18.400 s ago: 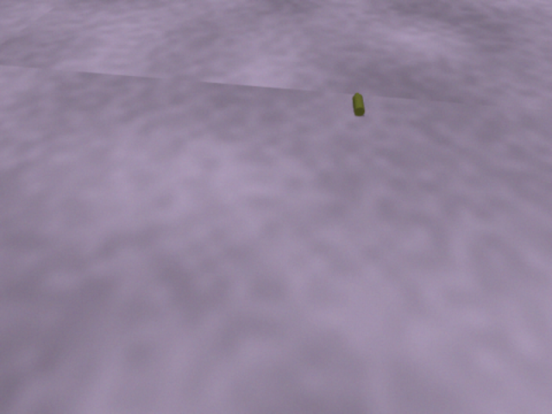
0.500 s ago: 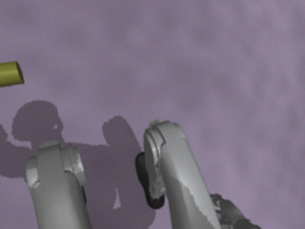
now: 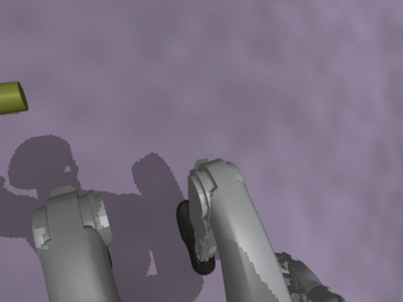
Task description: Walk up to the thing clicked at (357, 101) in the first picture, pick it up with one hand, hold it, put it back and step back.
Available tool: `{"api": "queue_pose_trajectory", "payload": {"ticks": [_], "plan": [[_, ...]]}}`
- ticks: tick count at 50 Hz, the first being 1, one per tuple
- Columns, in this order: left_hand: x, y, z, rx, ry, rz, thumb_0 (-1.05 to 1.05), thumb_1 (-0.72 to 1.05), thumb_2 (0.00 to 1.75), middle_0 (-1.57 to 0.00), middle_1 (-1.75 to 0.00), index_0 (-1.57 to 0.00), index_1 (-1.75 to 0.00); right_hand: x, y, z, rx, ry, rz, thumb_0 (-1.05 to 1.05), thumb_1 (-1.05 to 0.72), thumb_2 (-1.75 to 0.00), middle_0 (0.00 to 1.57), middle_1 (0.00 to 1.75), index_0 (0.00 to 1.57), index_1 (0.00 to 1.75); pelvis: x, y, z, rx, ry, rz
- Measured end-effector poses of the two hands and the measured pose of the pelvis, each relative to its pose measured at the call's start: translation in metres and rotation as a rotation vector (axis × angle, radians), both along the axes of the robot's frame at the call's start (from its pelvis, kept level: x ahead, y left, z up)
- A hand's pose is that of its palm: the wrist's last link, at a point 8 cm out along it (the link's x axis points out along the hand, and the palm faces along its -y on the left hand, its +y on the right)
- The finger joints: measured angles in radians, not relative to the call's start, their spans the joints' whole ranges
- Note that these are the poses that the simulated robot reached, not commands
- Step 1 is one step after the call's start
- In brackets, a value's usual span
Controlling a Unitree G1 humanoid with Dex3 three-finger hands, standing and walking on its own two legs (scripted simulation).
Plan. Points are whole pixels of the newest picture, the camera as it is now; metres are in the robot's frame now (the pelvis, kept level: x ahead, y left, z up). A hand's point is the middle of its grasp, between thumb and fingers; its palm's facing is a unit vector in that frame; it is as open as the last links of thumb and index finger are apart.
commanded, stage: rise first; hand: left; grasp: from above
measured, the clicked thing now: out of the picture +0.50 +0.36 -0.29
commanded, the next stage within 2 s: approach in 0.28 s
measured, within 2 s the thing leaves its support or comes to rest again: neither
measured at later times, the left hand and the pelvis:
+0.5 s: hand out of the picture +0.45 +0.38 -0.17, palm faces -0.46 -0.10 -0.88, open 14.0 cm; pelvis +0.00 +0.00 +0.00, yaw +0 degrees
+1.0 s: hand out of the picture +0.48 +0.36 -0.16, palm faces -0.47 -0.07 -0.88, open 14.1 cm; pelvis +0.00 +0.00 +0.00, yaw +0 degrees
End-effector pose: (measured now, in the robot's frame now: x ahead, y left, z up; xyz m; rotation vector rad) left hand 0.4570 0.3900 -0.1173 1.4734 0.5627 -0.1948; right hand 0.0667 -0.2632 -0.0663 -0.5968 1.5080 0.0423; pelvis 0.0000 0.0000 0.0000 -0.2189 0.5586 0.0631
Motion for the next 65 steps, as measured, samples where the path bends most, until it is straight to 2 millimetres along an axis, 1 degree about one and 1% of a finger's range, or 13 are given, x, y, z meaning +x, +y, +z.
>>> {"api": "queue_pose_trajectory", "payload": {"ticks": [8, 14, 22, 26, 29, 36, 41, 44, 47, 52, 55, 60, 65], "plan": [[0.005, 0.001, 0.004, 0.005, -0.013, 0.007, 0.0, -0.54, 1.02, -0.11, -1.02, -0.1, -1.03, 0.0, 0.0, 0.0, -0.003, -0.002, -0.002, 0.0, -0.9, -0.9, 0.2, 0.3, 0.21, 0.3, 0.0, -0.001, 0.0, 0.001, 0.005, -0.002], [0.006, 0.0, 0.002, 0.006, 0.004, 0.006, 0.0, -0.54, 1.02, -0.1, -1.03, -0.1, -1.03, -0.001, 0.0, 0.001, -0.003, 0.001, -0.004, 0.0, -0.9, -0.9, 0.2, 0.3, 0.21, 0.3, 0.0, 0.0, 0.001, -0.001, 0.005, -0.001], [0.006, -0.001, 0.006, 0.001, -0.01, 0.006, 0.0, -0.54, 1.03, -0.1, -1.03, -0.09, -1.04, -0.004, 0.0, 0.003, -0.003, 0.004, -0.005, 0.0, -0.9, -0.9, 0.2, 0.3, 0.21, 0.3, -0.001, 0.0, 0.002, -0.001, 0.003, 0.0], [0.003, -0.006, 0.005, 0.005, 0.007, -0.015, 0.0, -0.54, 1.03, -0.09, -1.03, -0.09, -1.03, -0.005, -0.001, 0.003, -0.005, -0.002, -0.009, 0.0, -0.9, -0.9, 0.2, 0.3, 0.21, 0.3, -0.002, 0.0, 0.002, 0.0, 0.001, 0.0], [0.005, -0.013, 0.004, 0.0, 0.01, -0.04, 0.0, -0.53, 1.03, -0.09, -1.03, -0.09, -1.03, -0.006, 0.0, 0.003, -0.004, -0.003, -0.008, 0.0, -0.9, -0.89, 0.2, 0.3, 0.21, 0.3, -0.003, 0.0, 0.001, 0.003, 0.0, 0.002], [0.028, -0.04, 0.004, -0.024, -0.057, -0.077, 0.0, -0.52, 1.02, -0.08, -1.03, -0.09, -1.02, -0.013, 0.002, 0.007, -0.015, -0.023, -0.016, 0.0, -0.89, -0.89, 0.2, 0.3, 0.21, 0.3, -0.004, -0.001, -0.001, 0.002, -0.002, 0.0], [0.047, -0.049, 0.009, 0.006, -0.098, -0.05, 0.0, -0.53, 1.02, -0.08, -1.02, -0.09, -1.02, -0.023, 0.002, 0.009, -0.017, -0.033, -0.048, 0.0, -0.89, -0.89, 0.2, 0.3, 0.21, 0.3, -0.003, -0.001, -0.002, -0.001, 0.009, -0.004], [0.05, -0.047, 0.014, 0.039, -0.097, -0.018, 0.0, -0.53, 1.02, -0.08, -1.02, -0.09, -1.02, -0.03, 0.003, 0.008, -0.005, -0.024, -0.072, 0.0, -0.89, -0.89, 0.2, 0.3, 0.21, 0.3, -0.003, -0.001, -0.001, 0.003, 0.018, -0.007], [0.045, -0.041, 0.016, 0.066, -0.053, 0.019, 0.0, -0.53, 1.02, -0.08, -1.02, -0.08, -1.02, -0.035, 0.004, 0.005, 0.013, -0.013, -0.092, 0.0, -0.89, -0.89, 0.2, 0.3, 0.21, 0.3, -0.003, -0.001, 0.001, 0.009, 0.023, -0.009], [0.025, -0.03, 0.006, 0.051, 0.069, 0.062, 0.0, -0.53, 1.01, -0.08, -1.03, -0.09, -1.02, -0.035, 0.005, 0.001, 0.032, 0.004, -0.087, 0.0, -0.89, -0.89, 0.2, 0.3, 0.21, 0.3, -0.004, -0.001, 0.004, 0.016, 0.018, -0.007], [0.018, -0.026, -0.002, 0.018, 0.094, 0.045, 0.0, -0.53, 1.01, -0.08, -1.03, -0.09, -1.02, -0.031, 0.004, 0.001, 0.023, 0.02, -0.058, 0.0, -0.89, -0.89, 0.2, 0.3, 0.21, 0.3, -0.005, -0.002, 0.004, 0.014, 0.012, -0.004], [0.024, -0.023, -0.003, -0.021, 0.022, -0.021, 0.0, -0.53, 1.01, -0.09, -1.04, -0.1, -1.03, -0.021, -0.002, 0.007, -0.019, 0.044, -0.006, 0.0, -0.89, -0.89, 0.21, 0.3, 0.21, 0.3, -0.004, -0.002, 0.002, 0.004, 0.002, 0.002], [0.035, -0.03, 0.002, -0.024, -0.048, -0.065, 0.0, -0.53, 1.03, -0.1, -1.04, -0.1, -1.04, -0.009, -0.007, 0.015, -0.056, 0.021, 0.008, 0.0, -0.9, -0.89, 0.2, 0.3, 0.21, 0.3, -0.001, -0.001, 0.002, -0.009, 0.008, 0.002]]}}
